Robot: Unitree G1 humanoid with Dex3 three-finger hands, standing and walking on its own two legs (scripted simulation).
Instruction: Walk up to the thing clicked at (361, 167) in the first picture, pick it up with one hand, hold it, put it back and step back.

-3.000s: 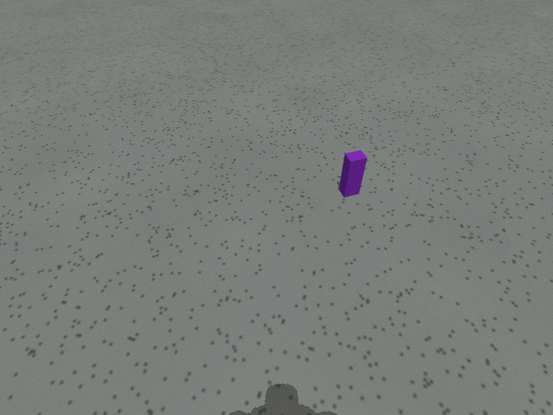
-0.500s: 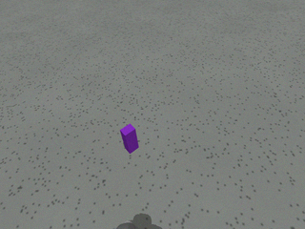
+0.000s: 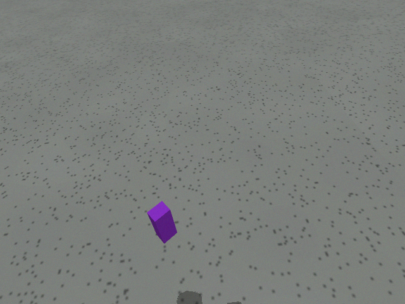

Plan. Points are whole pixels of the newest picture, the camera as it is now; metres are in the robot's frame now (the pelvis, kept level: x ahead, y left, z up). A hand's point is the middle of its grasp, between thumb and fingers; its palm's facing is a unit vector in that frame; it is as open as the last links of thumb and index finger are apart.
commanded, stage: walk up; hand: left
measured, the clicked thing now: (163, 223) +0.61 +0.24 -0.63
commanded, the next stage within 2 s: stand in 1.86 s
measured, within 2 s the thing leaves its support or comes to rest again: neither
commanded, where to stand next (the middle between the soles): +0.26 +0.03 m, yaw +0 degrees
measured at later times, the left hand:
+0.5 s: hand out of the picture +0.16 +0.34 -0.14, palm faces +0.00 -0.92 -0.40, open 7.4 cm
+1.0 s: hand (97, 247) +0.30 +0.30 -0.13, palm faces -0.04 -0.93 -0.36, open 7.4 cm
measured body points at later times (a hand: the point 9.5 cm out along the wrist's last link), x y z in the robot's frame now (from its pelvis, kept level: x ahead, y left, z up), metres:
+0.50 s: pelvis +0.15 +0.05 +0.00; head +0.18 +0.06 +0.45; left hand +0.16 +0.39 -0.11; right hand +0.27 -0.27 -0.09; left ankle +0.22 +0.18 -0.71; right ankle +0.11 -0.10 -0.67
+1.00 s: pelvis +0.20 +0.04 +0.01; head +0.23 +0.03 +0.46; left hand +0.30 +0.34 -0.11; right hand +0.28 -0.25 -0.13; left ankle +0.22 +0.17 -0.71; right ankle +0.25 -0.08 -0.71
